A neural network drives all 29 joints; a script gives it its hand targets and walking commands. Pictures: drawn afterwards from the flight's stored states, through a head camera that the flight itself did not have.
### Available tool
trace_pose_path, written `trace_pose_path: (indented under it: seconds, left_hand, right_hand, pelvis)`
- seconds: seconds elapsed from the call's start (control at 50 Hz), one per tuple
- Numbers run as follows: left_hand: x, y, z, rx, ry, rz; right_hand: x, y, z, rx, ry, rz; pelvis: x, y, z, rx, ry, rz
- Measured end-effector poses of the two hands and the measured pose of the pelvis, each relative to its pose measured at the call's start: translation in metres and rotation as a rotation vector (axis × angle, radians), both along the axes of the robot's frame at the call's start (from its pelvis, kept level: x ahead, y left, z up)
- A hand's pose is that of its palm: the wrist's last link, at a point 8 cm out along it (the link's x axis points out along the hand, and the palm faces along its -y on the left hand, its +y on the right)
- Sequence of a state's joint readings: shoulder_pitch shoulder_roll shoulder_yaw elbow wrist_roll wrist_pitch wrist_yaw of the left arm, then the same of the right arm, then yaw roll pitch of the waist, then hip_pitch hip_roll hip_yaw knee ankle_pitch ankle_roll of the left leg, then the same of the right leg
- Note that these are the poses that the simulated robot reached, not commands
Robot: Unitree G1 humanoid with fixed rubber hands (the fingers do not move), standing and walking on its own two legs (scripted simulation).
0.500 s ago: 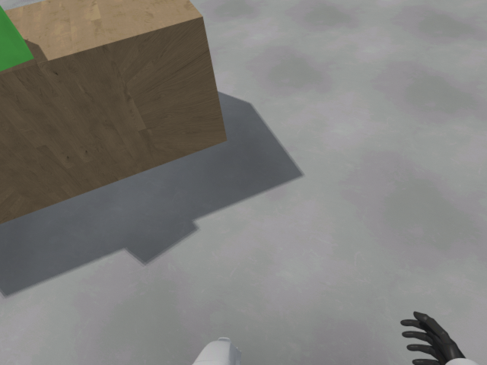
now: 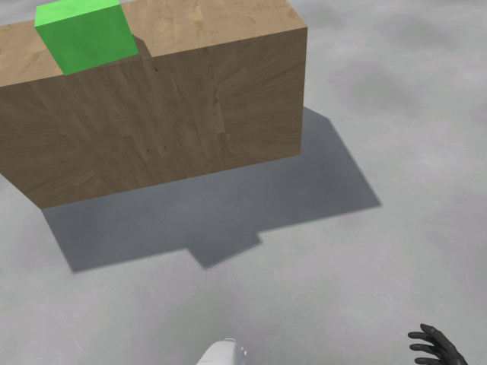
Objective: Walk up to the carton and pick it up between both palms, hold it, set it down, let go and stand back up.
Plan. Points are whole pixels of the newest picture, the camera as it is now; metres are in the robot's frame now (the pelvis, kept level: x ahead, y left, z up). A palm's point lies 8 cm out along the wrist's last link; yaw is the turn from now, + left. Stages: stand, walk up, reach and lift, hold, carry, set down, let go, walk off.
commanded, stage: walk up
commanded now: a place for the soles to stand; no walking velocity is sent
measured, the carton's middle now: (88, 30) +1.21 +0.64 +0.05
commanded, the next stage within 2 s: none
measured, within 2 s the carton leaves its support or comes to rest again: neither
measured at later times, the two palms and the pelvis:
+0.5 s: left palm out of the picture +0.08 +0.43 -0.09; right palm (360, 306) +0.24 -0.17 -0.11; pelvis +0.09 +0.11 +0.00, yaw +9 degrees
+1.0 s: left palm (0, 335) +0.19 +0.53 -0.11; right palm (304, 261) +0.33 -0.07 -0.11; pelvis +0.19 +0.21 -0.01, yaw +14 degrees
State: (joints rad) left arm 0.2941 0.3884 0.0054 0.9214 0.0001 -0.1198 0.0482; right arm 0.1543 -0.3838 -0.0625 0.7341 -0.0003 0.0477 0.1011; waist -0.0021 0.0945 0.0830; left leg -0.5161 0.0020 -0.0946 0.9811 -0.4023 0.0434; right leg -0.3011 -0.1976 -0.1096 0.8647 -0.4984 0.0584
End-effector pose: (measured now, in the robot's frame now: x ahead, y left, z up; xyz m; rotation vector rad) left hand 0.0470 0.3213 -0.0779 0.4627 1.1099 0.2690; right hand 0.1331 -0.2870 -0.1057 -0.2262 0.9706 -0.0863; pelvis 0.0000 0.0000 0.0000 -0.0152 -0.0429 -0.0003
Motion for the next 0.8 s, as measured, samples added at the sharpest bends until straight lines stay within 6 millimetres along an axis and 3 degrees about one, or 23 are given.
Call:
trace_pose_path:
  seconds: [0.06, 0.12, 0.22, 0.28, 0.36, 0.44, 0.52, 0.6, 0.7, 0.8]
  left_hand:
    - [0.007, 0.03, -0.012, -0.013, -0.001, 0.032]
    - [0.023, 0.051, -0.013, -0.022, -0.019, 0.047]
    - [0.056, 0.068, -0.01, -0.042, -0.103, 0.036]
    - [0.064, 0.074, -0.011, -0.045, -0.128, 0.046]
    - [0.062, 0.08, -0.012, -0.034, -0.104, 0.071]
    - [0.045, 0.094, -0.009, -0.022, -0.044, 0.114]
    - [0.034, 0.116, -0.008, -0.012, -0.003, 0.155]
    - [0.037, 0.148, -0.012, -0.019, 0.005, 0.183]
    - [0.06, 0.191, -0.026, -0.036, -0.021, 0.204]
    - [0.1, 0.21, -0.023, -0.061, -0.097, 0.193]
  right_hand:
    - [0.021, 0.031, -0.004, -0.014, -0.01, 0.033]
    - [0.028, 0.053, -0.004, -0.026, 0.005, 0.052]
    - [0.03, 0.068, 0.001, -0.077, 0.051, 0.054]
    - [0.04, 0.074, 0.001, -0.083, 0.055, 0.069]
    - [0.063, 0.083, -0.003, -0.07, 0.039, 0.084]
    - [0.089, 0.1, -0.002, -0.057, 0.02, 0.106]
    - [0.113, 0.128, -0.004, -0.043, 0.009, 0.133]
    - [0.134, 0.165, -0.006, -0.038, -0.001, 0.16]
    - [0.147, 0.208, -0.014, -0.056, -0.001, 0.187]
    - [0.146, 0.215, -0.005, -0.12, 0.068, 0.179]
  pelvis:
    - [0.014, 0.03, -0.009, 0.011, -0.004, 0.033]
    - [0.024, 0.051, -0.009, 0.007, -0.002, 0.058]
    - [0.039, 0.07, -0.005, 0.009, 0.004, 0.085]
    - [0.049, 0.077, -0.006, 0.021, -0.004, 0.104]
    - [0.063, 0.081, -0.008, 0.029, -0.007, 0.116]
    - [0.077, 0.093, -0.005, 0.02, -0.012, 0.133]
    - [0.09, 0.114, -0.005, 0.007, -0.014, 0.156]
    - [0.104, 0.146, -0.008, -0.008, -0.022, 0.179]
    - [0.121, 0.19, -0.019, -0.006, -0.022, 0.21]
    - [0.14, 0.208, -0.012, -0.001, -0.012, 0.235]
